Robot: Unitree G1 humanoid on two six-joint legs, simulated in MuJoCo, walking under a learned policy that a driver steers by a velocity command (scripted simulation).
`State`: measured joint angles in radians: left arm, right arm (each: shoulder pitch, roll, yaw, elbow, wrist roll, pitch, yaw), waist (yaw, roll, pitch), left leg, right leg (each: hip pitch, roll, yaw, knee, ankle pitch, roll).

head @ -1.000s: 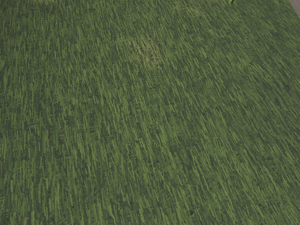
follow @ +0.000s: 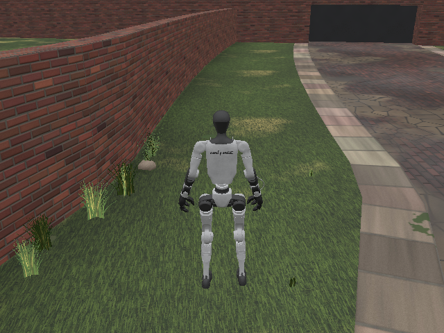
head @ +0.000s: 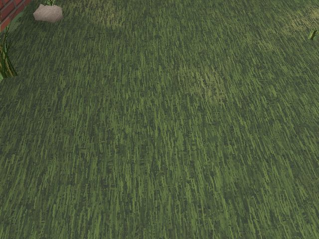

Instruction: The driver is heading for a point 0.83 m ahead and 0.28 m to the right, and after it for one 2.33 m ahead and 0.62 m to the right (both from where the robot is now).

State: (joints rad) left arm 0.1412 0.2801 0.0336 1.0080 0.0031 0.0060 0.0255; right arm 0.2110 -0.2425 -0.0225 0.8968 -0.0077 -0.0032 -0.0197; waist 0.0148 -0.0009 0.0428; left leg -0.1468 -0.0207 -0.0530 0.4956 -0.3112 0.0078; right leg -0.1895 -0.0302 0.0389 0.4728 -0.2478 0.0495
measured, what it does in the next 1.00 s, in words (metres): walks ahead: left foot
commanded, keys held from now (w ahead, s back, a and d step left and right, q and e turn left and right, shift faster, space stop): no key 0.30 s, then w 0.52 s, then no key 0.10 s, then e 0.08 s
